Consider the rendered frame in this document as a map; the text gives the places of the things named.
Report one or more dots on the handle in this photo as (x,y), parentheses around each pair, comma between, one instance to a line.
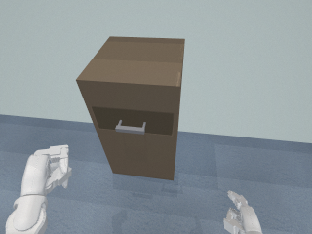
(130,129)

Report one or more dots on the right robot hand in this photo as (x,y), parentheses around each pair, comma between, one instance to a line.
(243,221)

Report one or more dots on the left robot hand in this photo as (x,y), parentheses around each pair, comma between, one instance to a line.
(38,169)

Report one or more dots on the drawer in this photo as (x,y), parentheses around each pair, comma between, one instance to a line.
(157,122)

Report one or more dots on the cabinet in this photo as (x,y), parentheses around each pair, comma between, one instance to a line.
(137,73)

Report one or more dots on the left robot forearm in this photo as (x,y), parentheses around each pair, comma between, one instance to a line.
(29,216)

